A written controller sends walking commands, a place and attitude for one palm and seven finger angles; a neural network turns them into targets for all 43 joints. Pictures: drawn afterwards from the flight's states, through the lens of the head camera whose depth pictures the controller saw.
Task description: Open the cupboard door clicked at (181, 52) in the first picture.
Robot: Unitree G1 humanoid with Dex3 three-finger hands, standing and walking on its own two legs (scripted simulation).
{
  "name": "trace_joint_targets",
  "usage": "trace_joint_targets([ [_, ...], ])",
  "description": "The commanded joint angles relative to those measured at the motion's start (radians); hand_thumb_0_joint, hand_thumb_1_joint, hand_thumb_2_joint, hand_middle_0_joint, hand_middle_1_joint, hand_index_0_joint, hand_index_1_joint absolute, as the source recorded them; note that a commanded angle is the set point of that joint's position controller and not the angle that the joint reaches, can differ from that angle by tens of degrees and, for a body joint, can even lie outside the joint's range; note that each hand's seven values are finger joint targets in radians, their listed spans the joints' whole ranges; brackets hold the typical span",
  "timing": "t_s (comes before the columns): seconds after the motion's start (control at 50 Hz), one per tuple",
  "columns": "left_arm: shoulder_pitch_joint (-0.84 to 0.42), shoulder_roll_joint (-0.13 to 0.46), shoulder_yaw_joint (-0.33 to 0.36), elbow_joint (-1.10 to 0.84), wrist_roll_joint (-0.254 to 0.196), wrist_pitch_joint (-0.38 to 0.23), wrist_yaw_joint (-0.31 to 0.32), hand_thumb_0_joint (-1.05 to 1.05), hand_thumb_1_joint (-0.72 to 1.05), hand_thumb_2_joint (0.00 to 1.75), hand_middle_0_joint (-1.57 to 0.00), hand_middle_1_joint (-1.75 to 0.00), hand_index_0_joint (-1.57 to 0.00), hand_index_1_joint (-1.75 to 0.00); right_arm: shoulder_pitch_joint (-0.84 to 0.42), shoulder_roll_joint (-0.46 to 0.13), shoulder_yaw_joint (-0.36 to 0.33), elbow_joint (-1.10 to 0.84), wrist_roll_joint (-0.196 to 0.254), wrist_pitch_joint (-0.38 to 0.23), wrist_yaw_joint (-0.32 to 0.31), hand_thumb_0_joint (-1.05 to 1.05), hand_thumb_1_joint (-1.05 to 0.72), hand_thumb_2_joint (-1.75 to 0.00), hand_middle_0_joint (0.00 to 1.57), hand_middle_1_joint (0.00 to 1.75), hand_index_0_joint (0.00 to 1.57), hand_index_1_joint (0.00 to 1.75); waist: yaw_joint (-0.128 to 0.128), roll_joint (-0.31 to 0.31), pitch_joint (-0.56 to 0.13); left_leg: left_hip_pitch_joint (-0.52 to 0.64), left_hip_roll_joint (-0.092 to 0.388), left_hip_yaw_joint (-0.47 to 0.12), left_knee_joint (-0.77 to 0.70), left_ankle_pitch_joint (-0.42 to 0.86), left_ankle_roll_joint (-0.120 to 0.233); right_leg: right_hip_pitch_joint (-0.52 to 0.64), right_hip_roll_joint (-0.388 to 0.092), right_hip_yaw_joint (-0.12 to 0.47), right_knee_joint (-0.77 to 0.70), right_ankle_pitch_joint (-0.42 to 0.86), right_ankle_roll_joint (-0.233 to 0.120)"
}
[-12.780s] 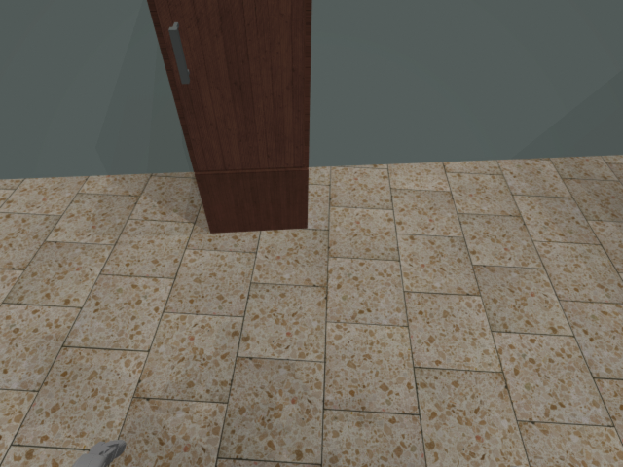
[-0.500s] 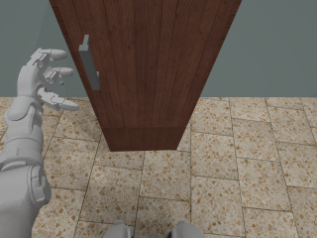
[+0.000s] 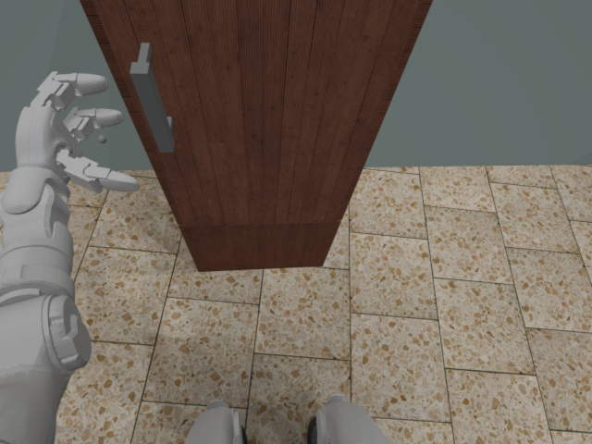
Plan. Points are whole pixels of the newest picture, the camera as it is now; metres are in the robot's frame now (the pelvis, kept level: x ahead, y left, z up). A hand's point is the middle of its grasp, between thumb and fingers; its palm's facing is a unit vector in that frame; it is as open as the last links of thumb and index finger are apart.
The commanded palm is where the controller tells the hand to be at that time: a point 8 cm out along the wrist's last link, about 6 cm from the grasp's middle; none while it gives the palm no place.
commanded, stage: slide the fingers in behind the handle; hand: left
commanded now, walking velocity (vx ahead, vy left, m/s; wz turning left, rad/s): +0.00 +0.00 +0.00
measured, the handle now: (156, 101) +0.56 +0.16 +0.08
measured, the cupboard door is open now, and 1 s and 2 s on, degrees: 0 0 0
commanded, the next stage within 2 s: move the hooked fingers beside the handle in 1.54 s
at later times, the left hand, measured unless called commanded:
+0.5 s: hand (130, 141) +0.49 +0.18 +0.08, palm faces +0.00 -1.00 +0.00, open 14.0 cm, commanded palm +0.46 +0.23 +0.08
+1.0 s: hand (142, 140) +0.49 +0.17 +0.09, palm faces +0.05 -1.00 -0.01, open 14.2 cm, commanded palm +0.46 +0.19 +0.08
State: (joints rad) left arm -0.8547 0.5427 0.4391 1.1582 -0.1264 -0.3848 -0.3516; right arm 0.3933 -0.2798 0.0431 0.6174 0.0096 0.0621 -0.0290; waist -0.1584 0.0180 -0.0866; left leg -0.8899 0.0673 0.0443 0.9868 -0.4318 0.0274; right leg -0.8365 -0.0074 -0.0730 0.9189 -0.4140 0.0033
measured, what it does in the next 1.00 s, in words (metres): stands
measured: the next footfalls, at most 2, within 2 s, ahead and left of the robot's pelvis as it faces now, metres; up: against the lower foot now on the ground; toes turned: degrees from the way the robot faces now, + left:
none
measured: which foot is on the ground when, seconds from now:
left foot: down 0.00-1.00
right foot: down 0.00-1.00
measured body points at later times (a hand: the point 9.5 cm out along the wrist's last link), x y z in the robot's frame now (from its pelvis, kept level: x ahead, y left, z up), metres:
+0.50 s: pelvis +0.00 -0.01 +0.00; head +0.11 +0.01 +0.44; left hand +0.48 +0.24 +0.09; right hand +0.03 -0.27 -0.11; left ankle +0.02 +0.10 -0.68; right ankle +0.01 -0.13 -0.68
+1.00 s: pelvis +0.00 -0.01 +0.00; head +0.11 +0.00 +0.44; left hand +0.48 +0.22 +0.09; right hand +0.03 -0.27 -0.12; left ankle +0.02 +0.10 -0.68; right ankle +0.01 -0.13 -0.68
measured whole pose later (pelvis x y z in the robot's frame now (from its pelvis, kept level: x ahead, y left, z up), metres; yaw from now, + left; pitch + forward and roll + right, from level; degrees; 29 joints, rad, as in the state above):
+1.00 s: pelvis +0.00 -0.01 +0.00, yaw +2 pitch +18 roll -2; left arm -0.85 0.38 0.28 1.12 -0.14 -0.42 -0.16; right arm 0.38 -0.26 0.02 0.66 0.00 0.04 0.01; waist -0.12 0.03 -0.10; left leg -0.87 0.05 0.02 0.98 -0.43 0.01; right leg -0.81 -0.02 -0.10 0.93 -0.44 -0.01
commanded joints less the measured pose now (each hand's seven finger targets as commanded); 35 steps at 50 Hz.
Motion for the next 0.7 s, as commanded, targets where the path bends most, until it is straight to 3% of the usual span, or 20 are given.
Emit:
trace_joint_targets([
  [0.0, -0.427, 0.212, -0.014, -0.268, -0.017, -0.086, 0.004, 0.0, -0.5, 0.3, -0.3, -1.2, -0.3, -1.2, 0.135, -0.163, -0.073, -0.064, -0.008, -0.025, -0.001, 0.0, -0.9, -0.9, 0.2, 0.3, 0.2, 0.3, 0.004, 0.16, -0.499, 0.442, -0.034, -0.088, -0.098, 0.396, -0.004, 0.12, 0.063, 0.028, -0.082, 0.296, -0.026],
  [0.06, -0.404, 0.224, -0.006, -0.226, -0.019, -0.05, 0.014, 0.0, -0.5, 0.3, -0.3, -1.2, -0.3, -1.2, 0.136, -0.174, -0.075, -0.06, -0.003, -0.015, -0.002, 0.0, -0.9, -0.9, 0.2, 0.3, 0.2, 0.3, 0.0, 0.108, -0.438, 0.385, -0.033, -0.084, -0.115, 0.337, -0.002, 0.129, 0.062, 0.026, -0.101, 0.269, -0.021],
  [0.12, -0.396, 0.238, 0.009, -0.245, -0.016, -0.037, 0.026, 0.0, -0.5, 0.3, -0.3, -1.2, -0.3, -1.2, 0.138, -0.172, -0.077, -0.066, -0.002, -0.014, -0.003, 0.0, -0.9, -0.9, 0.2, 0.3, 0.2, 0.3, 0.01, 0.127, -0.456, 0.385, -0.037, -0.075, -0.117, 0.345, -0.001, 0.151, 0.06, 0.03, -0.101, 0.288, -0.022],
  [0.14, -0.406, 0.201, -0.019, -0.254, -0.015, -0.039, 0.032, 0.0, -0.5, 0.3, -0.3, -1.2, -0.3, -1.2, 0.135, -0.166, -0.074, -0.068, -0.002, -0.016, -0.001, 0.0, -0.9, -0.9, 0.2, 0.3, 0.2, 0.3, 0.007, 0.134, -0.448, 0.397, -0.037, -0.078, -0.12, 0.351, -0.002, 0.138, 0.061, 0.026, -0.102, 0.284, -0.023],
  [0.22, -0.397, 0.197, -0.007, -0.292, -0.015, -0.068, 0.062, 0.0, -0.5, 0.3, -0.3, -1.2, -0.3, -1.2, 0.14, -0.164, -0.08, -0.065, -0.007, -0.02, 0.005, 0.0, -0.9, -0.9, 0.2, 0.3, 0.2, 0.3, 0.011, 0.109, -0.467, 0.413, -0.034, -0.081, -0.116, 0.381, -0.003, 0.149, 0.064, 0.028, -0.096, 0.309, -0.022],
  [0.26, -0.37, 0.156, -0.025, -0.258, -0.015, -0.065, 0.069, 0.0, -0.5, 0.3, -0.3, -1.2, -0.3, -1.2, 0.133, -0.158, -0.079, -0.067, -0.006, -0.022, 0.01, 0.0, -0.9, -0.9, 0.2, 0.3, 0.2, 0.3, 0.011, 0.082, -0.435, 0.381, -0.039, -0.072, -0.118, 0.35, -0.002, 0.159, 0.063, 0.028, -0.101, 0.301, -0.021],
  [0.28, -0.367, 0.168, -0.014, -0.254, -0.016, -0.064, 0.072, 0.0, -0.5, 0.3, -0.3, -1.2, -0.3, -1.2, 0.134, -0.161, -0.081, -0.065, -0.006, -0.022, 0.01, 0.0, -0.9, -0.9, 0.2, 0.3, 0.2, 0.3, 0.009, 0.064, -0.43, 0.364, -0.039, -0.068, -0.12, 0.334, 0.0, 0.171, 0.061, 0.032, -0.104, 0.301, -0.019],
  [0.3, -0.353, 0.183, -0.004, -0.252, -0.012, -0.065, 0.074, 0.0, -0.5, 0.3, -0.3, -1.2, -0.3, -1.2, 0.138, -0.163, -0.081, -0.067, -0.006, -0.021, 0.009, 0.0, -0.9, -0.9, 0.2, 0.3, 0.2, 0.3, 0.017, 0.073, -0.439, 0.371, -0.04, -0.068, -0.118, 0.351, 0.001, 0.183, 0.062, 0.033, -0.098, 0.317, -0.022],
  [0.36, -0.385, 0.152, -0.04, -0.239, -0.001, -0.057, 0.076, 0.0, -0.5, 0.3, -0.3, -1.2, -0.3, -1.2, 0.128, -0.156, -0.077, -0.067, -0.004, -0.02, 0.01, 0.0, -0.9, -0.9, 0.2, 0.3, 0.2, 0.3, 0.005, 0.082, -0.404, 0.349, -0.043, -0.062, -0.12, 0.321, 0.002, 0.163, 0.058, 0.036, -0.104, 0.301, -0.019],
  [0.44, -0.4, 0.143, -0.032, -0.284, -0.012, -0.081, 0.086, 0.0, -0.5, 0.3, -0.3, -1.2, -0.3, -1.2, 0.121, -0.153, -0.08, -0.069, -0.005, -0.025, 0.012, 0.0, -0.9, -0.9, 0.2, 0.3, 0.2, 0.3, 0.009, 0.089, -0.454, 0.391, -0.042, -0.065, -0.112, 0.346, 0.0, 0.168, 0.059, 0.038, -0.1, 0.317, -0.02],
  [0.48, -0.384, 0.146, -0.023, -0.28, -0.017, -0.088, 0.089, 0.0, -0.5, 0.3, -0.3, -1.2, -0.3, -1.2, 0.116, -0.151, -0.079, -0.068, -0.004, -0.029, 0.011, 0.0, -0.9, -0.9, 0.2, 0.3, 0.2, 0.3, 0.017, 0.06, -0.457, 0.368, -0.046, -0.061, -0.112, 0.345, 0.0, 0.203, 0.059, 0.042, -0.097, 0.334, -0.019],
  [0.54, -0.407, 0.083, -0.078, -0.291, -0.01, -0.092, 0.092, 0.0, -0.5, 0.3, -0.3, -1.2, -0.3, -1.2, 0.11, -0.143, -0.08, -0.061, -0.004, -0.032, 0.013, 0.0, -0.9, -0.9, 0.2, 0.3, 0.2, 0.3, 0.005, 0.117, -0.46, 0.408, -0.043, -0.066, -0.104, 0.37, -0.004, 0.153, 0.057, 0.037, -0.09, 0.335, -0.02],
  [0.62, -0.403, 0.052, -0.097, -0.256, -0.004, -0.08, 0.112, 0.0, -0.5, 0.3, -0.3, -1.2, -0.3, -1.2, 0.114, -0.146, -0.083, -0.053, -0.004, -0.032, 0.017, 0.0, -0.9, -0.9, 0.2, 0.3, 0.2, 0.3, -0.002, 0.074, -0.435, 0.401, -0.043, -0.073, -0.107, 0.352, -0.004, 0.137, 0.059, 0.031, -0.094, 0.312, -0.019],
  [0.64, -0.437, 0.053, -0.102, -0.264, -0.001, -0.079, 0.119, 0.0, -0.5, 0.3, -0.3, -1.2, -0.3, -1.2, 0.115, -0.146, -0.083, -0.047, -0.005, -0.032, 0.016, 0.0, -0.9, -0.9, 0.2, 0.3, 0.2, 0.3, -0.01, 0.084, -0.427, 0.398, -0.042, -0.076, -0.109, 0.351, -0.005, 0.13, 0.056, 0.028, -0.092, 0.31, -0.019],
  [0.66, -0.432, 0.051, -0.095, -0.274, -0.004, -0.078, 0.125, 0.0, -0.5, 0.3, -0.3, -1.2, -0.3, -1.2, 0.116, -0.146, -0.085, -0.05, -0.007, -0.033, 0.018, 0.0, -0.9, -0.9, 0.2, 0.3, 0.2, 0.3, 0.001, 0.09, -0.452, 0.405, -0.045, -0.076, -0.108, 0.353, -0.006, 0.139, 0.056, 0.03, -0.09, 0.311, -0.02],
  [0.68, -0.427, 0.017, -0.119, -0.272, -0.004, -0.077, 0.129, 0.0, -0.5, 0.3, -0.3, -1.2, -0.3, -1.2, 0.112, -0.141, -0.085, -0.05, -0.005, -0.036, 0.02, 0.0, -0.9, -0.9, 0.2, 0.3, 0.2, 0.3, -0.006, 0.092, -0.449, 0.413, -0.045, -0.073, -0.109, 0.362, -0.006, 0.136, 0.057, 0.029, -0.092, 0.319, -0.02],
])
